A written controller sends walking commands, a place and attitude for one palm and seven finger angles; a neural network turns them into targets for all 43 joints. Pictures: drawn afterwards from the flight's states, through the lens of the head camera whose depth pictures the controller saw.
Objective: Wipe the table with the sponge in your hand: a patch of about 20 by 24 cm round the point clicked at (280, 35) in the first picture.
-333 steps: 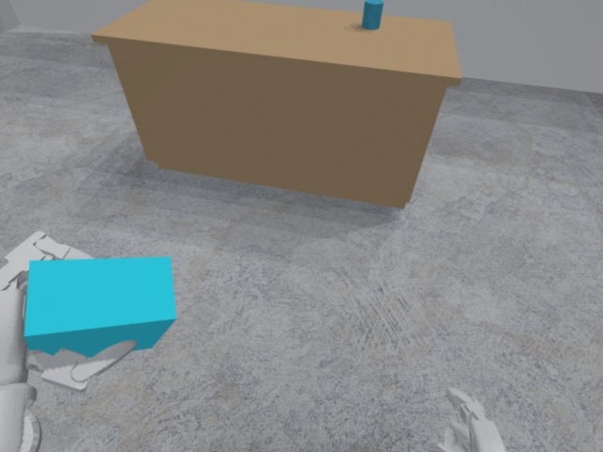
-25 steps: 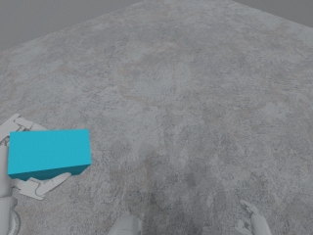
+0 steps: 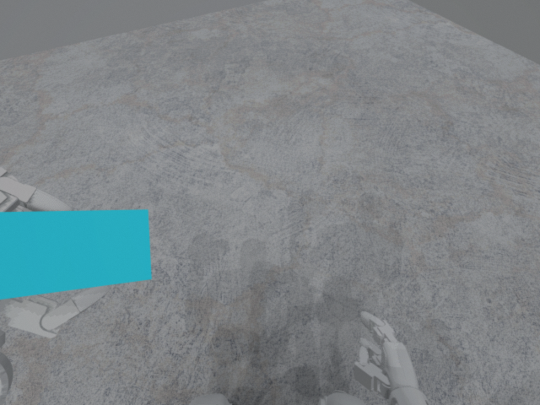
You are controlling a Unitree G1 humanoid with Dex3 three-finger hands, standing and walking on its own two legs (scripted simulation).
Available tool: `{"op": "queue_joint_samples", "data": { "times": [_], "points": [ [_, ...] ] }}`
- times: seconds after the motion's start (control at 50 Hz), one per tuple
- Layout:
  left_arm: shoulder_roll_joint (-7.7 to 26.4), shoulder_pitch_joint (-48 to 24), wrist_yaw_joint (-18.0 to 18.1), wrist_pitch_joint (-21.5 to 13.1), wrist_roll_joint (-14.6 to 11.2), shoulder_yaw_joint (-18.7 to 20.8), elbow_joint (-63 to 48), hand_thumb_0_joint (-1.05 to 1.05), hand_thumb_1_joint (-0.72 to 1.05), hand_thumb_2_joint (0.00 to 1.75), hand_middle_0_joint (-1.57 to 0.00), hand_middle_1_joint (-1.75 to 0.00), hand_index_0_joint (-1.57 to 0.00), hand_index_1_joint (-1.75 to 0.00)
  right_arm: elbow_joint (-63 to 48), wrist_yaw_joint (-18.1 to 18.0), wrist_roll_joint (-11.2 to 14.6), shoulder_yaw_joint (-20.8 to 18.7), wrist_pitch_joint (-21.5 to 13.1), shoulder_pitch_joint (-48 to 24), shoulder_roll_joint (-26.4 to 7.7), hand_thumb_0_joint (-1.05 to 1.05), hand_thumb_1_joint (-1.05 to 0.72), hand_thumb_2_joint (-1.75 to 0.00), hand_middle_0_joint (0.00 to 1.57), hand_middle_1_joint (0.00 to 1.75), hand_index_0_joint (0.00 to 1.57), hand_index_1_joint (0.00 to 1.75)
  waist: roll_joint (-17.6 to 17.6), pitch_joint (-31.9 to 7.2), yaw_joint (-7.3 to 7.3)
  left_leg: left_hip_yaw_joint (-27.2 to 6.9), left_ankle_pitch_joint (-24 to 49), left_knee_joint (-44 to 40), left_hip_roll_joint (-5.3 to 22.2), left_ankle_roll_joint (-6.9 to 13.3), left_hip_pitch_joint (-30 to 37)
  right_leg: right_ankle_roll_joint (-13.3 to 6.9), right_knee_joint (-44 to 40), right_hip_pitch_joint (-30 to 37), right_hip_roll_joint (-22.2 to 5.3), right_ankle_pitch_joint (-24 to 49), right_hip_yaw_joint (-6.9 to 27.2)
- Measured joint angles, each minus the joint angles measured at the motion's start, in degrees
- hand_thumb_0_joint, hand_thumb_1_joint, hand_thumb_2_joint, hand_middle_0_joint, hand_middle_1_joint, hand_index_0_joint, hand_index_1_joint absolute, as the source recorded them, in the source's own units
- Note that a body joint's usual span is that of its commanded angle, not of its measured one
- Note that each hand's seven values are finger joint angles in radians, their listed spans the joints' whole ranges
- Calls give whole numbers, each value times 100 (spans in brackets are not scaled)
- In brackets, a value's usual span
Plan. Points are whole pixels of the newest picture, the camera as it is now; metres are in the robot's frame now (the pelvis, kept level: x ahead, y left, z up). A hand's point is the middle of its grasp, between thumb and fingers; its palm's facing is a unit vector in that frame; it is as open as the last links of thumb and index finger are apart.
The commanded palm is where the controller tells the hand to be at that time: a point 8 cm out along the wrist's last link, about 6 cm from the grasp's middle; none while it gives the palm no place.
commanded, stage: turn to face it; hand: left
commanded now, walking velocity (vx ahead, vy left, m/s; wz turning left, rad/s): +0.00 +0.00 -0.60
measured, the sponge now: (93, 252) +0.22 +0.21 +0.18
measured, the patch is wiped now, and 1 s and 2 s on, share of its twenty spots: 0.00 0.00 0.00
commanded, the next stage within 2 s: none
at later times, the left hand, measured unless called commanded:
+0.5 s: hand (182, 236) +0.25 +0.13 +0.19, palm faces +0.14 -0.88 -0.46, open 10.5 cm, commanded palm +0.21 +0.18 +0.18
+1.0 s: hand (331, 317) +0.19 -0.03 +0.17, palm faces -0.23 -0.81 -0.54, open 10.5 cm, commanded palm +0.17 +0.06 +0.18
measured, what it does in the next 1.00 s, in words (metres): walks backwards, turning right: right foot, then left foot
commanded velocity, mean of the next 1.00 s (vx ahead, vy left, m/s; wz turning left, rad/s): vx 0.00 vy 0.00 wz -0.60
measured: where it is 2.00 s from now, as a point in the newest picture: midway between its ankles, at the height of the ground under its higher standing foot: outside the picture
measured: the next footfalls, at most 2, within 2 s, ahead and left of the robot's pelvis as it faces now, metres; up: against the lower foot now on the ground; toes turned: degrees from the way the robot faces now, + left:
right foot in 0.12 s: +0.06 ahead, -0.13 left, +0.00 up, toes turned -11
left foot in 0.52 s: +0.04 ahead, +0.08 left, +0.00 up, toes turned -12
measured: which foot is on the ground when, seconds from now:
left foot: down 0.00-0.12, up 0.14-0.50, down 0.52-0.84, up 0.86-1.00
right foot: up 0.00-0.10, down 0.12-0.54, up 0.56-0.82, down 0.84-1.00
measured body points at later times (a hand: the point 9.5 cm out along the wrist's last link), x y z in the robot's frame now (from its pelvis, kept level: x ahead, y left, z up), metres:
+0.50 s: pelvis -0.02 -0.05 +0.00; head +0.01 -0.05 +0.45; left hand +0.23 +0.17 +0.21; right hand +0.07 -0.36 -0.07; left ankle +0.00 +0.08 -0.73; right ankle +0.03 -0.13 -0.73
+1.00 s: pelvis -0.12 -0.07 +0.00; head -0.08 -0.13 +0.44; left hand +0.19 +0.02 +0.20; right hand -0.12 -0.36 -0.12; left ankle -0.06 +0.06 -0.66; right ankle -0.12 -0.17 -0.73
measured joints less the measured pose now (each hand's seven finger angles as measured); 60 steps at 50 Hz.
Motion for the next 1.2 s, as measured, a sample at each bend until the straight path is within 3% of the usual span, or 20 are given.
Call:
{"op": "queue_joint_samples", "data": {
  "times": [0.1, 0.14, 0.18, 0.22, 0.26, 0.32, 0.38, 0.46, 0.52, 0.56, 0.6, 0.66, 0.72, 0.8, 0.84, 0.86, 0.92, 0.98, 1.06, 1.2],
  "points": [
    [-77, -186, -26, 113, 12, -43, 506, -1, -52, 100, -68, -137, -70, -136, -93, 13, 10, 48, -92, 91, -74, 1, -90, -89, 20, 30, 20, 30, 284, -77, 225, 113, -157, 269, 367, -270, -17, 89, -1501, 750, 189, 355, -212],
    [-198, -406, -33, 206, 66, -129, 765, -1, -52, 100, -68, -137, -70, -136, -81, 9, 23, 5, -69, 37, -237, 1, -90, -89, 21, 30, 20, 30, 436, -13, 200, 24, -509, 741, 521, -341, -164, -343, -1625, 835, 354, 635, -246],
    [-346, -526, -36, 346, 34, -266, 892, -1, -52, 100, -68, -137, -70, -136, 35, -4, 44, -68, 34, -66, -424, 1, -90, -89, 21, 30, 20, 30, 386, 24, 137, -347, -1351, 1734, 256, -393, -481, -625, -1454, 707, 381, 552, -150],
    [-424, -436, -27, 438, -17, -339, 818, -1, -52, 100, -68, -137, -70, -136, 111, -31, 36, -139, 164, -171, -592, 1, -90, -89, 20, 30, 20, 30, 240, 82, 18, -588, -1572, 2769, -60, -467, -744, -718, -1534, 685, 399, 603, 13],
    [-394, -196, -27, 421, -49, -357, 630, -1, -52, 100, -68, -137, -70, -136, 98, -66, 28, -222, 283, -214, -727, 1, -90, -89, 20, 30, 20, 30, 111, 105, -146, -660, -1554, 3240, -254, -517, -842, -729, -1732, 706, 454, 761, 154],
    [-163, 185, -45, 312, -79, -269, 316, -1, -52, 100, -68, -137, -70, -136, -2, -106, 15, -382, 430, -151, -876, 1, -91, -89, 20, 30, 20, 30, -67, 42, -344, -631, -1454, 2900, -389, -538, -713, -775, -2028, 708, 562, 990, 333],
    [123, 432, -25, 194, -101, -65, 114, -1, -52, 100, -68, -137, -70, -136, -105, -116, 17, -529, 547, -11, -1012, 1, -91, -90, 20, 30, 19, 30, -183, -84, -413, -611, -1418, 2067, -453, -512, -427, -807, -2214, 640, 698, 1170, 506],
    [290, 451, 13, 175, -103, 122, 75, -1, -52, 100, -68, -137, -70, -136, -181, -82, 67, -615, 682, 183, -1139, 1, -91, -90, 19, 30, 19, 30, -265, -232, -380, -649, -1325, 995, -508, -433, 3, -806, -2313, 518, 879, 1350, 697],
    [232, 351, 24, 223, -74, 102, 91, -1, -52, 100, -68, -137, -70, -136, -238, -61, 87, -593, 747, 308, -1151, 1, -91, -90, 19, 30, 19, 30, -276, -307, -352, -603, -801, -46, -456, -297, 458, -755, -2192, 384, 1012, 1397, 797],
    [192, 236, -3, 239, -30, 82, 182, -1, -52, 100, -68, -137, -70, -136, -235, -74, 84, -549, 775, 349, -1006, 1, -91, -90, 19, 30, 19, 30, -458, -273, -241, -393, -559, -87, -500, -140, 529, -602, -1814, 240, 987, 1003, 958],
    [99, 182, -16, 256, 51, 48, 320, -1, -52, 100, -68, -137, -70, -136, -259, -93, 34, -483, 747, 399, -856, 1, -91, -90, 19, 30, 19, 30, -400, -262, -165, -243, -585, -16, -374, -84, 566, -342, -703, -71, 921, 228, 745],
    [-77, 76, -40, 330, 119, -97, 450, -1, -52, 100, -68, -137, -70, -136, -238, -24, 47, -370, 642, 470, -624, 1, -91, -90, 19, 30, 19, 30, -163, -196, -70, -105, -596, -7, -90, -137, 676, -100, 252, -183, 651, -49, 365],
    [-188, -14, -53, 370, 125, -230, 507, -1, -52, 100, -68, -137, -70, -136, -209, 76, 54, -203, 525, 493, -423, 1, -91, -90, 20, 30, 19, 30, 66, -120, -9, 68, -560, 0, 222, -244, 714, 39, -68, 81, 380, -82, 114],
    [-29, -152, -94, 403, 92, -219, 579, -1, -52, 100, -68, -137, -70, -136, -251, 160, 41, -29, 388, 474, -212, 1, -90, -89, 20, 30, 20, 30, 237, 57, -36, 261, -557, 219, 616, -455, 572, 92, -1147, 666, 245, 73, -65],
    [115, -213, -111, 405, 86, -152, 546, -1, -52, 100, -68, -137, -70, -136, -309, 211, 56, -3, 326, 471, -193, 1, -90, -89, 20, 30, 20, 30, 289, 159, -96, 275, -670, 595, 816, -584, 354, -24, -1784, 995, 272, 586, -143],
    [97, -275, -117, 381, 103, -163, 544, -1, -52, 100, -68, -137, -70, -136, -290, 223, 67, -26, 323, 406, -259, 1, -90, -89, 20, 30, 20, 30, 419, 277, -165, 117, -811, 918, 910, -560, 189, -222, -1739, 953, 395, 676, -197],
    [75, -128, -134, 368, -14, -137, 355, -1, -52, 100, -68, -137, -70, -136, -111, 192, 91, -125, 502, 137, -479, 1, -90, -89, 20, 30, 20, 30, 357, 453, -314, -547, -1671, 2578, 388, -553, -499, -612, -1521, 652, 474, 663, -40],
    [125, 333, -130, 327, -105, 1, 89, -1, -52, 100, -68, -137, -70, -136, -38, 129, 76, -275, 740, -32, -675, 1, -90, -89, 20, 30, 20, 30, 195, 481, -433, -710, -1591, 3439, -34, -598, -851, -696, -1731, 576, 564, 892, 205],
    [243, 650, -86, 298, -144, 145, -14, -1, -52, 100, -68, -137, -70, -136, -35, 28, 55, -486, 898, -14, -889, 1, -91, -90, 20, 30, 20, 30, 18, 292, -450, -627, -1449, 2833, -279, -582, -748, -762, -2098, 534, 689, 1228, 447],
    [138, 449, 28, 377, -107, 75, 96, -1, -52, 100, -68, -137, -70, -136, -165, -14, 63, -568, 967, 124, -1103, 1, -91, -90, 19, 30, 19, 30, -256, -146, -264, -633, -1487, 842, -507, -392, 98, -793, -2385, 310, 895, 1644, 776]
  ]
}}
